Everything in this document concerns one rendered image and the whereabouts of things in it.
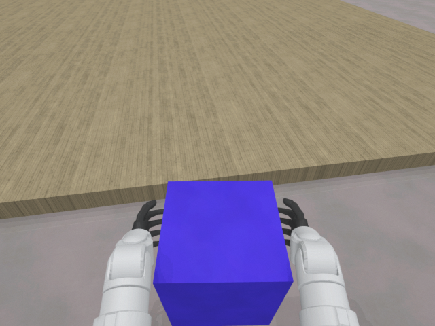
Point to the robot left forearm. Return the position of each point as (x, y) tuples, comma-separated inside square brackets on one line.
[(127, 284)]

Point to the robot right forearm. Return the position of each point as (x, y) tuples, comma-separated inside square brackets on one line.
[(320, 281)]

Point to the carton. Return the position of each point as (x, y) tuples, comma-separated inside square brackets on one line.
[(222, 258)]

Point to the robot left hand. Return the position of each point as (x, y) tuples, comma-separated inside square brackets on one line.
[(142, 221)]

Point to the robot right hand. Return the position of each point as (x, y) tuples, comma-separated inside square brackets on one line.
[(296, 215)]

